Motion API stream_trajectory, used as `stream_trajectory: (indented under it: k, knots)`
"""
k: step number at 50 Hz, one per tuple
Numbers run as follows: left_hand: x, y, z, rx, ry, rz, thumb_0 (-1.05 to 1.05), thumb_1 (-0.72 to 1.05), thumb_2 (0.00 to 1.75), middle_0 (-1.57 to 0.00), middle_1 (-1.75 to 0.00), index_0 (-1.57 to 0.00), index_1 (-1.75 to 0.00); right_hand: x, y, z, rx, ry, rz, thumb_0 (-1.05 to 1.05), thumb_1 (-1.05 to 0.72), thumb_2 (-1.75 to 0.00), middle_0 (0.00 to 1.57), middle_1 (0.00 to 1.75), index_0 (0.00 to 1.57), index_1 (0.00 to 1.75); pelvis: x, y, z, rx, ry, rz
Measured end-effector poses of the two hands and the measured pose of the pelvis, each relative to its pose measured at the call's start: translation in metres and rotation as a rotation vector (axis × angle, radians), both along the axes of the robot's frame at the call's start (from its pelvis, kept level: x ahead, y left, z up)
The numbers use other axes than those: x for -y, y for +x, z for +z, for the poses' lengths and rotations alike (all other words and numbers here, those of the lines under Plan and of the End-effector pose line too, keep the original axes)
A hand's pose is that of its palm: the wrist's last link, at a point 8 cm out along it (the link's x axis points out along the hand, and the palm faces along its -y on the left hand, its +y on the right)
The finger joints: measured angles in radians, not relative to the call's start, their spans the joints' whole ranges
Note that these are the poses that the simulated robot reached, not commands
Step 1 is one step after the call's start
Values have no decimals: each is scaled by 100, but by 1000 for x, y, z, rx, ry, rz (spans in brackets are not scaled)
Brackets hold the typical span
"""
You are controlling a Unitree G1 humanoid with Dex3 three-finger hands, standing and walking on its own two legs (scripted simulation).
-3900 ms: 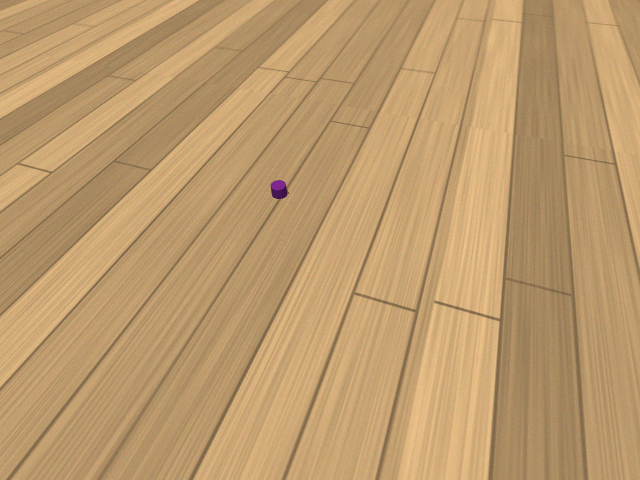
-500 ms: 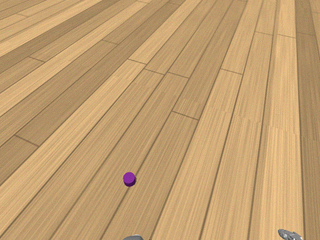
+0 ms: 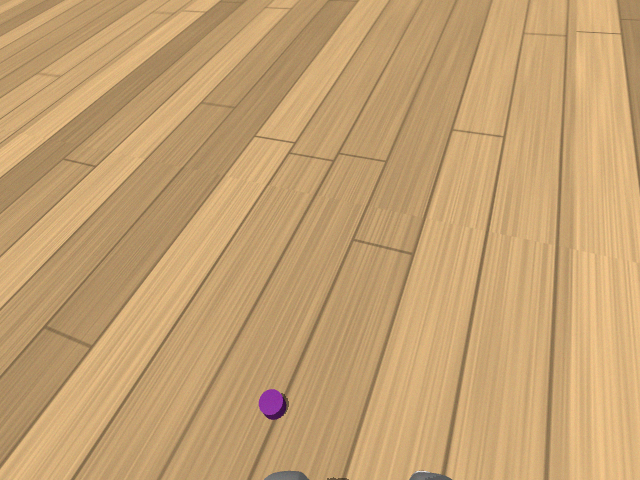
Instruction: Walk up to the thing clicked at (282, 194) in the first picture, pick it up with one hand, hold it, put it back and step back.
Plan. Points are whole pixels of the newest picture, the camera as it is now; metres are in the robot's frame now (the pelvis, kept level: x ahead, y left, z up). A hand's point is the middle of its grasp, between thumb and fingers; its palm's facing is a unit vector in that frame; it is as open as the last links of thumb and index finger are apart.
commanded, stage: walk up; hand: left
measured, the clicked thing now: (272, 404) +0.41 +0.27 -0.74
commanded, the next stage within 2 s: stand in 1.40 s
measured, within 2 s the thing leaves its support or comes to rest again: neither
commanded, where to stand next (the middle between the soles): +0.10 +0.02 m, yaw -1 degrees
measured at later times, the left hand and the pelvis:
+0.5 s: hand out of the picture +0.11 +0.28 -0.17, palm faces -0.01 -0.95 -0.30, open 7.3 cm; pelvis +0.04 +0.03 +0.00, yaw +1 degrees
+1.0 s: hand out of the picture +0.11 +0.28 -0.14, palm faces +0.02 -0.94 -0.34, open 7.3 cm; pelvis +0.05 +0.03 +0.02, yaw +1 degrees
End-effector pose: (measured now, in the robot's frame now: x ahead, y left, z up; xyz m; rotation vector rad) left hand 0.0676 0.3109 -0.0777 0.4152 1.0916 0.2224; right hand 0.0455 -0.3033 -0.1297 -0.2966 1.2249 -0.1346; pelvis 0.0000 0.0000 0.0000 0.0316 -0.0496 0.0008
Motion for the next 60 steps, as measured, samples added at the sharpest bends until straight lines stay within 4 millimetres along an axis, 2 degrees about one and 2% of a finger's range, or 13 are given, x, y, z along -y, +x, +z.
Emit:
stream_trajectory:
  k: [3, 7, 14, 19, 25, 32, 36, 43, 54, 60]
  knots:
    - [5, 7, 5, 0, -6, 1, 0, 91, 90, -21, -30, -21, -30, 0, 17, 3, 8, 6, 4, 1, -91, -90, 20, 30, 20, 30, 0, 11, 5, -1, -3, -2]
    - [3, 15, 0, -19, -14, 5, 0, 90, 90, -21, -30, -21, -30, -1, 34, 8, 17, -14, 0, 0, -91, -90, 20, 30, 20, 30, -3, 24, 6, 1, -14, -6]
    - [-16, 37, -36, -22, -64, 32, 1, 90, 90, -21, -30, -21, -30, -10, 49, 12, 11, -92, -12, 0, -91, -90, 20, 30, 20, 30, -20, 36, -9, 11, -36, 15]
    - [-18, 46, -51, -41, -120, 47, 1, 91, 90, -21, -30, -21, -30, -25, 61, 26, 23, -108, 0, 0, -91, -90, 20, 30, 20, 30, -28, 37, -6, 8, -48, 5]
    - [-18, 35, -53, -96, -142, 60, 1, 91, 90, -21, -30, -21, -30, -38, 89, 33, 65, -89, 25, 0, -91, -90, 20, 30, 20, 30, -32, 40, 1, 5, -58, 7]
    - [-22, 15, -40, -153, -115, 109, 1, 91, 90, -21, -30, -21, -30, -51, 120, 31, 100, -36, 55, 0, -91, -90, 20, 30, 20, 30, -31, 47, 8, 2, -52, 13]
    - [-24, 11, -32, -167, -94, 128, 1, 91, 90, -21, -30, -21, -30, -54, 131, 29, 109, -11, 58, 0, -91, -90, 20, 30, 20, 30, -30, 48, 11, 3, -49, 17]
    - [-24, 21, -24, -150, -83, 130, 1, 91, 90, -20, -30, -21, -30, -51, 127, 26, 81, -3, 43, 0, -91, -90, 20, 30, 20, 30, -28, 50, 15, 3, -43, 18]
    - [-11, 47, -27, -130, -113, 91, 1, 91, 90, -20, -30, -21, -30, -35, 91, 27, -15, -36, -14, 0, -91, -90, 20, 30, 20, 30, -26, 55, 18, -8, -40, 17]
    - [-6, 58, -29, -128, -124, 80, 1, 91, 90, -21, -30, -21, -30, -31, 80, 27, -42, -47, -37, 0, -91, -90, 20, 30, 20, 30, -25, 58, 18, -10, -39, 15]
